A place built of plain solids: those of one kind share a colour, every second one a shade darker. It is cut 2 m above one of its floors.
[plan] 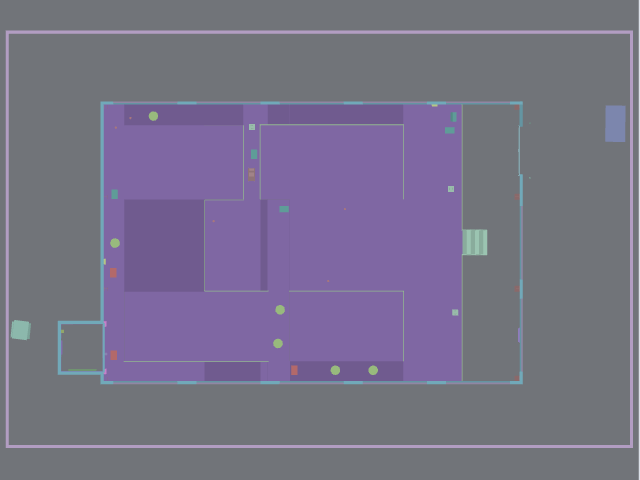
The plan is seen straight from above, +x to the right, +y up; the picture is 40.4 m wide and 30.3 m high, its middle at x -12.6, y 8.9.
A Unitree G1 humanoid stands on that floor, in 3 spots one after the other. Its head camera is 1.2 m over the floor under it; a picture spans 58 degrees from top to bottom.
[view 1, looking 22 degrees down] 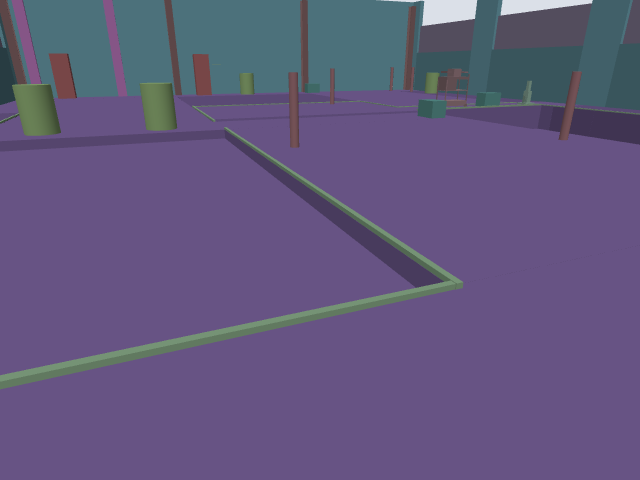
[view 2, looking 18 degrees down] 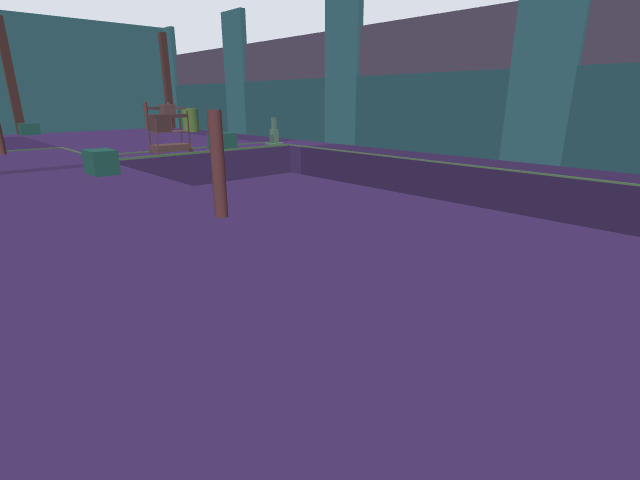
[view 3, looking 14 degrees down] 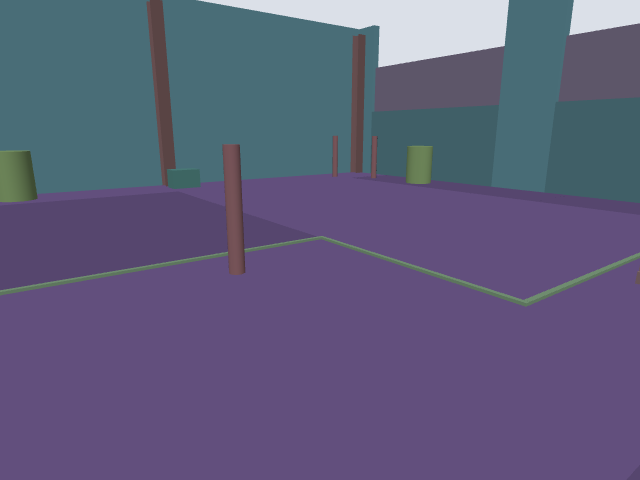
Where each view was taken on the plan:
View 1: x -5.55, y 4.10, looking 158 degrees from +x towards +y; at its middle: raised_floor_bank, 3.67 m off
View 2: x -7.00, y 8.55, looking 137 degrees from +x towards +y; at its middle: raised_floor_bank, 3.88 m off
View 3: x -15.95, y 8.55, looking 144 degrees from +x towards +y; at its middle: raised_floor_bank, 4.96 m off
